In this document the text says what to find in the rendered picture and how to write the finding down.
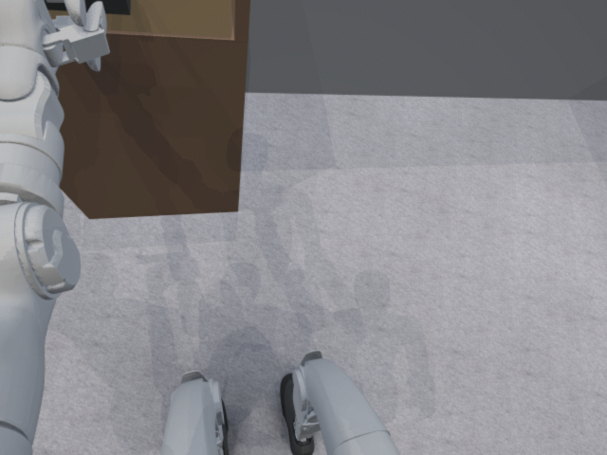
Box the right robot thigh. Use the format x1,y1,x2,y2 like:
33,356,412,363
292,358,400,455

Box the robot thigh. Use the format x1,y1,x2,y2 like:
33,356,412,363
160,378,224,455
292,358,400,455

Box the robot left upper arm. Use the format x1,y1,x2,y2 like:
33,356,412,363
0,202,81,455

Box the robot left hand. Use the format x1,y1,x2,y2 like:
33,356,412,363
0,0,110,74

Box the cabinet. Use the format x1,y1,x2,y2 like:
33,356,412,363
55,0,250,219

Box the left robot forearm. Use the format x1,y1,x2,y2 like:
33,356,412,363
0,45,64,219

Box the drawer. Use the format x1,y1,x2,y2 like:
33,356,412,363
48,0,231,37

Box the left robot thigh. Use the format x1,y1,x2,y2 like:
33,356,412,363
160,378,224,455

